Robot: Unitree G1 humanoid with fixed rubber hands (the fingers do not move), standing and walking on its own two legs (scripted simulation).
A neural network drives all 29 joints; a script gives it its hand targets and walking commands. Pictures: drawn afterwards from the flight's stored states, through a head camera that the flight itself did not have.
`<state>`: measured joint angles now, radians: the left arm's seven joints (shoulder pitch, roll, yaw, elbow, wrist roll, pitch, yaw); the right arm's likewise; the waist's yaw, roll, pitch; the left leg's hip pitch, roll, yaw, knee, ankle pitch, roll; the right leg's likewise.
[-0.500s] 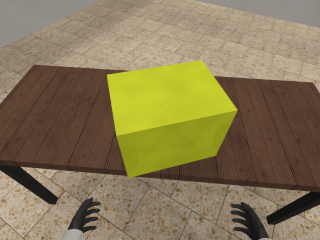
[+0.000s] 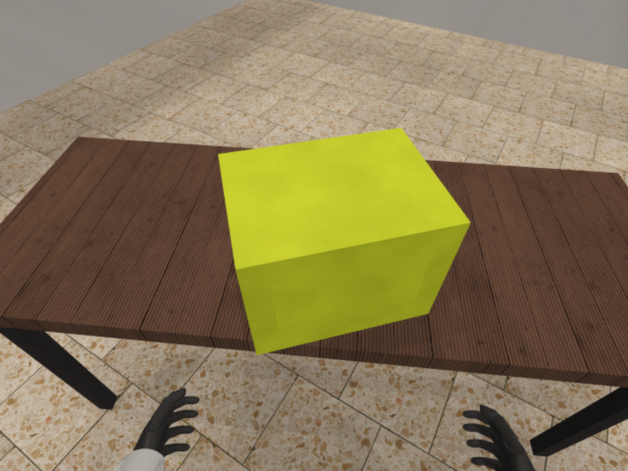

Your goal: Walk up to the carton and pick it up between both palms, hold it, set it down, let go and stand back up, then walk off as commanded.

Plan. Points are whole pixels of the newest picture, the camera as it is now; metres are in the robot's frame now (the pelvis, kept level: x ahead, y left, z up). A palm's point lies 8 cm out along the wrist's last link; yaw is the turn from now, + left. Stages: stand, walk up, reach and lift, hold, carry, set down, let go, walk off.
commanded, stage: stand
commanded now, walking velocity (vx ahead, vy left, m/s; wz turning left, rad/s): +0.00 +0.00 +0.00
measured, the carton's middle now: (330, 239) +0.46 -0.01 -0.01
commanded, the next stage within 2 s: walk off in 0.80 s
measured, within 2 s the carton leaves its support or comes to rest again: neither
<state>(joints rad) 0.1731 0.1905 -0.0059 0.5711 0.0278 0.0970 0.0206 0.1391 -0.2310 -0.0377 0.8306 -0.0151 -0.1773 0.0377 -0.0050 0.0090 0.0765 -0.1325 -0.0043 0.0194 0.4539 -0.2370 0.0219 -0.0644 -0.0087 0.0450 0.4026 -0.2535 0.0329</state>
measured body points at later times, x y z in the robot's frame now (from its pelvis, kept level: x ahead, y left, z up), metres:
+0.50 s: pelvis -0.02 -0.01 +0.00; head -0.04 +0.00 +0.45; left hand +0.05 +0.29 -0.13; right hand +0.08 -0.31 -0.11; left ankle +0.01 +0.10 -0.74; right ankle -0.02 -0.14 -0.74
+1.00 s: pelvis -0.03 +0.00 +0.00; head -0.03 +0.00 +0.45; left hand +0.02 +0.30 -0.13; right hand +0.04 -0.31 -0.12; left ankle +0.01 +0.10 -0.74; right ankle -0.02 -0.14 -0.74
